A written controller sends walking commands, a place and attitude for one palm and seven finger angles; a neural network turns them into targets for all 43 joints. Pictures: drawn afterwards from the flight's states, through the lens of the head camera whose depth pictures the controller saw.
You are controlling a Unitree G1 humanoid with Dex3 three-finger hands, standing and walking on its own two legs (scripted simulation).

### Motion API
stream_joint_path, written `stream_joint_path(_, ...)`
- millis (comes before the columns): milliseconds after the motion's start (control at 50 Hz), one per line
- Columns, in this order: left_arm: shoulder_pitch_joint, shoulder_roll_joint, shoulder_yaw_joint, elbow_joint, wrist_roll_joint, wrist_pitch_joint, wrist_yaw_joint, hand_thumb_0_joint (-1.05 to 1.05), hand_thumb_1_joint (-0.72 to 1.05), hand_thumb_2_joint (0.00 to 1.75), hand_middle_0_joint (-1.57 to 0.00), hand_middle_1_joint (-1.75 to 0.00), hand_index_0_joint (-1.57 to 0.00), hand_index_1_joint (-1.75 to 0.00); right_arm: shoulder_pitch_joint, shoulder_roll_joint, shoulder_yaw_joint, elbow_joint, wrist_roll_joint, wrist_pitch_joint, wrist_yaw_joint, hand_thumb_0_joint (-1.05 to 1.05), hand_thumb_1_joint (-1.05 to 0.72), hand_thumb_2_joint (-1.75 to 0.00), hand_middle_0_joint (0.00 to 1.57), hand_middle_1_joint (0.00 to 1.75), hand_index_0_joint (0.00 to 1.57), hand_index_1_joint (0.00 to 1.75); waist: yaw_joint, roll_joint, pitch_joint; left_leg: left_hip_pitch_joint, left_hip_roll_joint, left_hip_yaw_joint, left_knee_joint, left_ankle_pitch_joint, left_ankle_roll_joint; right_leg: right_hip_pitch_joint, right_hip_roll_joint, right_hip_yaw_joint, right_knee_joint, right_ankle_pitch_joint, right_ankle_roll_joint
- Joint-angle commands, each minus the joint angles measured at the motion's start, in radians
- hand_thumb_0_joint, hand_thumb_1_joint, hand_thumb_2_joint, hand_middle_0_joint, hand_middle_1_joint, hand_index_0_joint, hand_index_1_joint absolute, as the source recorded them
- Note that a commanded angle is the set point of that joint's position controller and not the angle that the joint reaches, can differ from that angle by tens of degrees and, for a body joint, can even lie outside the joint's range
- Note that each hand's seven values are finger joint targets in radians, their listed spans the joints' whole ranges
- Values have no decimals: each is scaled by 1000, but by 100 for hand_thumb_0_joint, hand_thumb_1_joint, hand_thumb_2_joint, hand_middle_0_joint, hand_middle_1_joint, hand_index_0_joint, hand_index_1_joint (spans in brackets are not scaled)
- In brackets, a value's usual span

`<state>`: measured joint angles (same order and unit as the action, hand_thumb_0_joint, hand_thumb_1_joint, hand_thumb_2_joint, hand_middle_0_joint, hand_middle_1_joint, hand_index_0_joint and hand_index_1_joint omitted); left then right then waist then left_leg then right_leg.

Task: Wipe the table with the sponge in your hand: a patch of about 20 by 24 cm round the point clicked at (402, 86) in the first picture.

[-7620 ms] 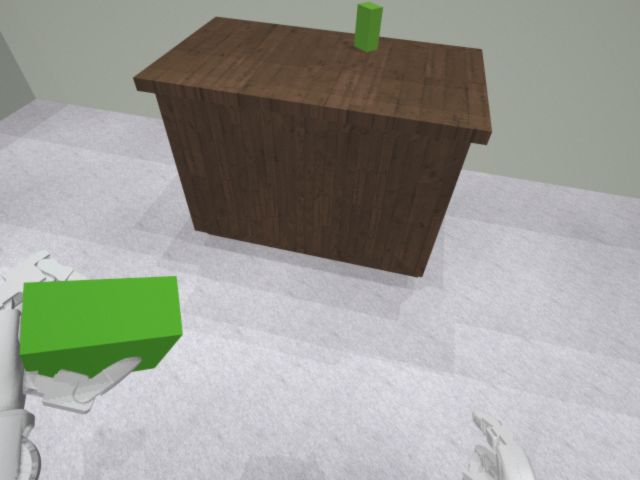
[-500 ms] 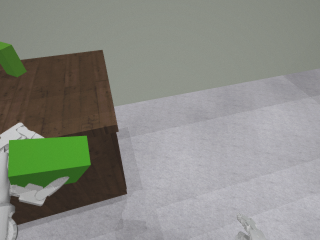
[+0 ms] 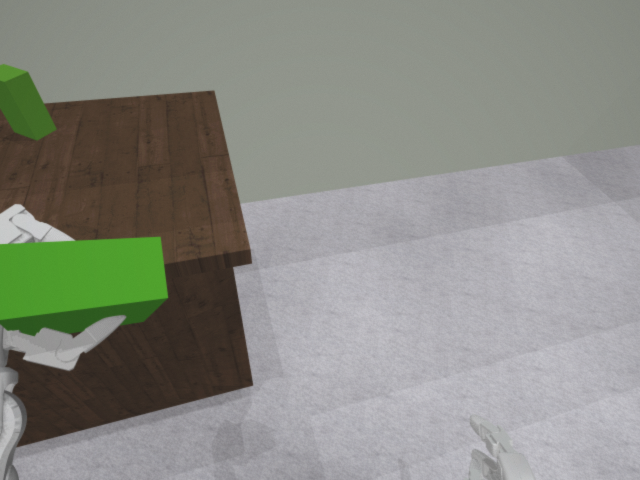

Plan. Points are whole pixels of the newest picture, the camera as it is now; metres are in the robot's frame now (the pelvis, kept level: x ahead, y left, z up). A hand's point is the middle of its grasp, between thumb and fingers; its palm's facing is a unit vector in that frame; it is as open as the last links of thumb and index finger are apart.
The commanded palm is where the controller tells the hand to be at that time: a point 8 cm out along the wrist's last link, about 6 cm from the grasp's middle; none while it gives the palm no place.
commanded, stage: look again from close up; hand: left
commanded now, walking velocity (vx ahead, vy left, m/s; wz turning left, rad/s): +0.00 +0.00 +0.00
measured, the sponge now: (108, 289) +0.24 +0.24 +0.16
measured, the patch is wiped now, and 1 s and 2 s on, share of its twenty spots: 0.00 0.00 0.00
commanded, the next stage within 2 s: shuffle to correct the standing spot in 0.08 s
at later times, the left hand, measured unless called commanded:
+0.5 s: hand (78, 247) +0.28 +0.29 +0.16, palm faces +0.42 -0.84 -0.34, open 9.4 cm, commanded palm +0.23 +0.32 +0.18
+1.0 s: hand (96, 196) +0.35 +0.30 +0.17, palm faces +0.32 -0.83 -0.46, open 9.4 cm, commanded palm +0.30 +0.34 +0.18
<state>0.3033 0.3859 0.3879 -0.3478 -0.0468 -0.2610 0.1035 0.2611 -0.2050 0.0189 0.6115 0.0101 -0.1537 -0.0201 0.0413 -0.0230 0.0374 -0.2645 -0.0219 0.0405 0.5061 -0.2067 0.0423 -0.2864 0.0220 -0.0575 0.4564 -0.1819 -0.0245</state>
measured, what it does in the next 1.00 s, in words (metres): walks ahead: right foot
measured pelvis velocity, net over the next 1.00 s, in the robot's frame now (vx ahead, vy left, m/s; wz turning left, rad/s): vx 0.13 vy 0.07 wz -0.06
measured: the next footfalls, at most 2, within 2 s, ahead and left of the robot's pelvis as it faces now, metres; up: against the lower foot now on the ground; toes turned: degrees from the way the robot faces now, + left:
right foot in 0.88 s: +0.17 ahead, -0.03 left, +0.00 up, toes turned -9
left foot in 1.18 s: +0.24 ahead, +0.34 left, +0.00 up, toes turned -4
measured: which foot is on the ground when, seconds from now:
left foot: down 0.00-0.88, up 0.90-1.00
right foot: down 0.00-0.74, up 0.76-0.86, down 0.88-1.00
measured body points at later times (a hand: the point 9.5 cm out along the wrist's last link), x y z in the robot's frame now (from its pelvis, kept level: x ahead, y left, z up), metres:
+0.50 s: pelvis +0.07 +0.04 -0.01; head +0.08 +0.06 +0.44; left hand +0.26 +0.33 +0.18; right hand +0.26 -0.17 -0.07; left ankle +0.05 +0.08 -0.74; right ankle +0.08 -0.10 -0.74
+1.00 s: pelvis +0.13 +0.07 -0.01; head +0.15 +0.08 +0.44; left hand +0.33 +0.34 +0.20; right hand +0.27 -0.17 -0.10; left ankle +0.12 +0.20 -0.64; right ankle +0.13 -0.03 -0.74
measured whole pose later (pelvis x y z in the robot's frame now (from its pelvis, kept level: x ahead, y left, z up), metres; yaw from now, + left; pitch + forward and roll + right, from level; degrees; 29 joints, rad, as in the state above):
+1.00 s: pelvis +0.13 +0.07 -0.01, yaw -4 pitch -1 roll +0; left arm 0.49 0.40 0.42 -0.55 -0.05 -0.26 0.09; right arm 0.22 -0.22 -0.01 0.58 -0.01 -0.03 0.03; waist 0.01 -0.01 0.07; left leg -0.58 0.00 -0.04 1.31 -0.37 -0.02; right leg -0.29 -0.02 -0.11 0.64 -0.33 -0.04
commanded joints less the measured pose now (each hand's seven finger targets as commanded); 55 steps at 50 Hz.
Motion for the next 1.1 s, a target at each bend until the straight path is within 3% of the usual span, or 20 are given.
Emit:
stream_joint_path(0, -39, 182, 68, -268, 11, -78, 7, 0, 10, 130, -120, -160, -120, -160, -116, -124, -38, -181, 13, -70, 0, 0, -90, -90, 20, 30, 20, 30, 4, 105, -57, -173, 151, -223, -316, -308, 23, 169, -37, 68, 64, -191, 20)
stream_joint_path(60, -108, 262, 153, -328, 12, -95, 7, 0, 10, 130, -120, -160, -120, -160, -130, -109, -34, -193, -3, -71, -3, 0, -90, -90, 20, 30, 20, 30, 1, 186, -70, -141, 179, -240, -323, -243, 16, 168, -39, 57, 94, -109, 24)
stream_joint_path(160, -46, 170, 95, -341, 1, -107, -5, 0, 10, 130, -120, -160, -120, -160, -108, -103, -40, -194, -8, -87, 8, 0, -90, -90, 20, 30, 20, 30, -5, 159, -139, -30, 138, -185, -221, -2, -35, 199, -55, 61, 3, 1, 5)
stream_joint_path(340, -63, 117, 28, -272, 15, -66, 5, 0, 10, 130, -120, -160, -120, -160, -105, -133, -51, -185, -18, -39, 6, 0, -90, -90, 20, 30, 20, 30, -24, 94, -99, -48, 111, -166, -159, -102, -38, 136, -55, 86, 40, -47, -35)
stream_joint_path(560, 44, 182, 115, -357, -18, -51, 11, 0, 10, 130, -120, -160, -120, -160, -137, -133, -52, -223, -5, 23, 12, 0, -90, -90, 20, 30, 20, 30, -23, 60, -209, -11, 65, -55, 140, 384, -90, 209, -131, 194, 177, 321, -105)
stream_joint_path(620, 53, 183, 129, -361, -23, -54, 20, 0, 10, 130, -120, -160, -120, -160, -145, -133, -60, -223, 0, 41, 21, 0, -90, -90, 20, 30, 20, 30, -17, -59, -185, -164, 14, -36, 290, 154, -82, 255, -249, 380, 126, 360, -181)
stream_joint_path(660, 23, 202, 157, -365, -21, -64, 28, 0, 10, 130, -120, -160, -120, -160, -149, -132, -56, -207, -2, 53, 25, 0, -90, -90, 20, 30, 20, 30, -32, -28, -129, -145, 57, -114, 159, -110, -43, 157, -302, 440, 142, 285, -157)
stream_joint_path(700, 16, 159, 119, -358, -20, -55, 18, 0, 10, 130, -120, -160, -120, -160, -132, -133, -53, -209, 3, 64, 15, 0, -90, -90, 20, 30, 20, 30, -60, 125, -113, 55, 81, -159, -77, 111, -37, -17, -93, 178, 333, 169, -53)
stream_joint_path(720, 12, 162, 109, -375, -14, -55, 14, 0, 10, 130, -120, -160, -120, -160, -126, -136, -61, -227, 8, 61, 10, 0, -90, -90, 20, 30, 20, 30, -67, 230, -113, 225, 166, -255, -98, 442, -22, -187, -10, 46, 455, -18, 4)
stream_joint_path(740, 12, 174, 106, -386, -11, -53, 15, 0, 10, 130, -120, -160, -120, -160, -111, -131, -70, -237, -4, 52, 15, 0, -90, -90, 20, 30, 20, 30, -68, 232, -136, 415, 197, -278, -83, 758, -52, -348, 16, -29, 535, -275, 5)
stream_joint_path(780, 20, 172, 100, -410, -15, -40, 6, 0, 10, 130, -120, -160, -120, -160, -144, -141, -88, -247, -31, 45, 36, 0, -90, -90, 20, 30, 20, 30, -48, 301, -138, 418, 125, -154, -82, 927, -311, -324, 14, -113, 520, -317, -20)
stream_joint_path(800, 31, 150, 83, -408, -19, -26, 4, 0, 10, 130, -120, -160, -120, -160, -156, -137, -93, -261, -33, 48, 47, 0, -90, -90, 20, 30, 20, 30, -30, 305, -112, 238, 57, -26, -50, 1002, -277, -112, 17, -194, 311, -263, -26)
stream_joint_path(820, 64, 165, 114, -393, -16, -27, 11, 0, 10, 130, -120, -160, -120, -160, -155, -133, -89, -256, -25, 46, 49, 0, -90, -90, 20, 30, 20, 30, 6, 225, -144, 16, 48, 23, 163, 946, -214, 212, 16, -222, 90, -90, -43)
stream_joint_path(840, 114, 186, 139, -371, -4, -26, 16, 0, 10, 130, -120, -160, -120, -160, -161, -131, -85, -240, -3, 51, 48, 0, -90, -90, 20, 30, 20, 30, 57, -26, -227, -264, 3, 24, 636, 641, -149, 543, -124, -63, -40, 212, -128)
stream_joint_path(860, 129, 188, 135, -324, -23, -48, 13, 0, 10, 130, -120, -160, -120, -160, -143, -129, -75, -222, 10, 44, 41, 0, -90, -90, 20, 30, 20, 30, 6, -312, -264, -464, -68, -48, 989, -241, -51, 543, -412, 369, 14, 554, -241)
stream_joint_path(880, 138, 222, 194, -368, -36, -43, 24, 0, 10, 130, -120, -160, -120, -160, -150, -158, -80, -232, -22, 45, 27, 0, -90, -90, 20, 30, 20, 30, -6, -91, -166, -486, 47, -256, 962, -266, -30, 332, -485, 475, -22, 515, -209)
stream_joint_path(900, 202, 240, 227, -363, -32, -49, 25, 0, 10, 130, -120, -160, -120, -160, -118, -123, -73, -216, -12, 63, 43, 0, -90, -90, 20, 30, 20, 30, -11, -86, -127, -524, 108, -296, 968, -303, -44, 229, -500, 534, -42, 316, -225)
stream_joint_path(940, 148, 182, 174, -388, -16, -68, 20, 0, 10, 130, -120, -160, -120, -160, -126, -120, -62, -186, -13, 78, 54, 0, -90, -90, 20, 30, 20, 30, -44, 11, -96, -472, 131, -192, 865, -135, -68, 90, -397, 362, -103, 222, -188)
stream_joint_path(1000, 40, 178, 125, -350, 2, -55, 23, 0, 10, 130, -120, -160, -120, -160, -126, -95, -51, -162, -13, 58, 27, 0, -90, -90, 20, 30, 20, 30, -55, -77, -62, -199, 131, -38, 499, -12, -61, -137, -302, 124, -129, 36, -115)
stream_joint_path(1080, 37, 196, 134, -316, 13, -34, 34, 0, 10, 130, -120, -160, -120, -160, -148, -68, -51, -156, -20, 3, -20, 0, -90, -90, 20, 30, 20, 30, -23, -111, -72, 45, 20, 138, 119, 0, -49, -71, -236, 69, -45, -96, -59)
